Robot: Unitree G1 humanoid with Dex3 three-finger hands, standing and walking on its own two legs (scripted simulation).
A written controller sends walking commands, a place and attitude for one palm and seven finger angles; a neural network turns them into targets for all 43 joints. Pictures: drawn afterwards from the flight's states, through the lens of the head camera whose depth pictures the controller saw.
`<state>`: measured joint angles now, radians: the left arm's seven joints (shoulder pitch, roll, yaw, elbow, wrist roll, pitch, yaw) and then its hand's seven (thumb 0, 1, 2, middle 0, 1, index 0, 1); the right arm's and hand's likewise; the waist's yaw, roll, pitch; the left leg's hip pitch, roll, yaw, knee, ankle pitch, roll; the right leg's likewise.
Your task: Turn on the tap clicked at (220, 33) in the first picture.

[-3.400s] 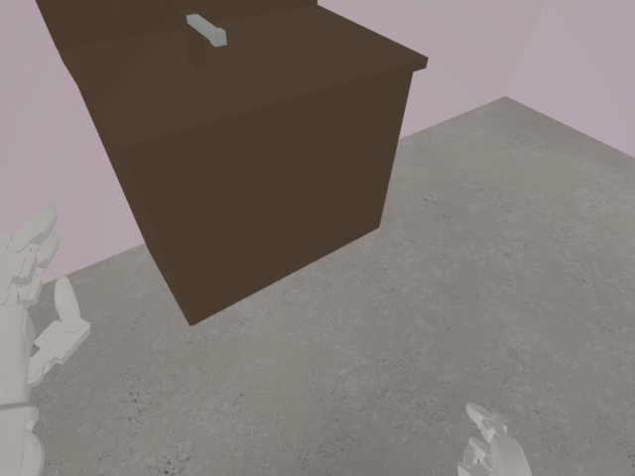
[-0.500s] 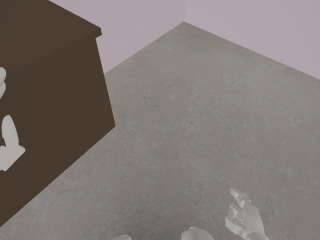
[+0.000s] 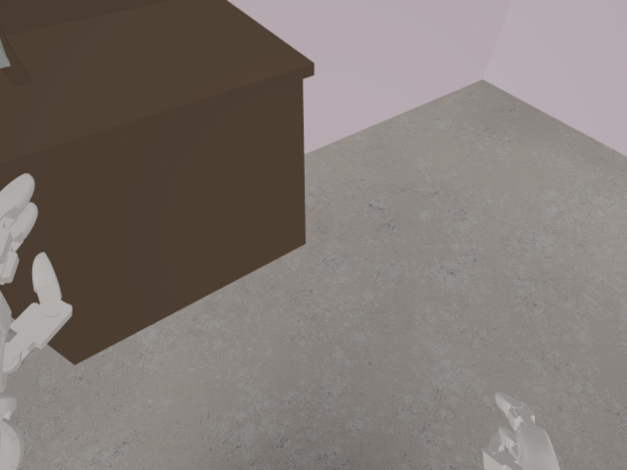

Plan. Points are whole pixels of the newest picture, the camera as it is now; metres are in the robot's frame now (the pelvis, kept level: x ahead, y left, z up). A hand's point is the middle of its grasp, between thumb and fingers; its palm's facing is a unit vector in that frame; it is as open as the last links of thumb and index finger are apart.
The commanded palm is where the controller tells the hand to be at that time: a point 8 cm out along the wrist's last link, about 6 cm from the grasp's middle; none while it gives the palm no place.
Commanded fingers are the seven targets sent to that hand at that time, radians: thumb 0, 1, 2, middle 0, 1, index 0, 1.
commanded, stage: turn to face it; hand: left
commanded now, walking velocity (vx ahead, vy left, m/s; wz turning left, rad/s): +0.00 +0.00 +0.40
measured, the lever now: out of the picture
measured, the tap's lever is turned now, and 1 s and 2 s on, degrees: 0 0 0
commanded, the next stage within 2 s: take the last steps up to it in 0.24 s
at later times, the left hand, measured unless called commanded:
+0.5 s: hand out of the picture +0.09 +0.26 +0.17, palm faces +0.57 -0.70 -0.43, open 7.4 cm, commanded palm +0.03 +0.29 +0.18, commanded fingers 0.00 0.90 0.90 -0.20 -0.30 -0.20 -0.30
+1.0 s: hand out of the picture +0.07 +0.32 +0.17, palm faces +0.66 -0.67 -0.34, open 7.4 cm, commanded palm +0.00 +0.33 +0.18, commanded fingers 0.00 0.90 0.90 -0.20 -0.30 -0.20 -0.30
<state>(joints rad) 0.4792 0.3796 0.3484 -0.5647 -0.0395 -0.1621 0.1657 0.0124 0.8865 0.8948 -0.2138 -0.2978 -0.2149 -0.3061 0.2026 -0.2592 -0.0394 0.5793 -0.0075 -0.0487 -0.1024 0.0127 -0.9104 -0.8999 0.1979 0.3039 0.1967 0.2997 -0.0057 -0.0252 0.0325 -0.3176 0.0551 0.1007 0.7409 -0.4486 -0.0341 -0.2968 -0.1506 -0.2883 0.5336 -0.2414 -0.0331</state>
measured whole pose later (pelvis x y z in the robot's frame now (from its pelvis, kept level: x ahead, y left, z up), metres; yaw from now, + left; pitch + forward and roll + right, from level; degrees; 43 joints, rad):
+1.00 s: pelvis -0.08 +0.02 +0.00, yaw +16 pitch -1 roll +0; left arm 0.41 0.35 0.34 -0.44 -0.01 -0.19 0.17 0.01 0.89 0.90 -0.21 -0.30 -0.21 -0.31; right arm 0.24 -0.15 0.01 0.63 0.01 -0.09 -0.06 0.01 -0.91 -0.90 0.20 0.30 0.20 0.30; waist 0.00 -0.04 -0.02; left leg -0.18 0.05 0.12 0.51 -0.32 0.01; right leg -0.47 -0.06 -0.10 1.04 -0.43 0.02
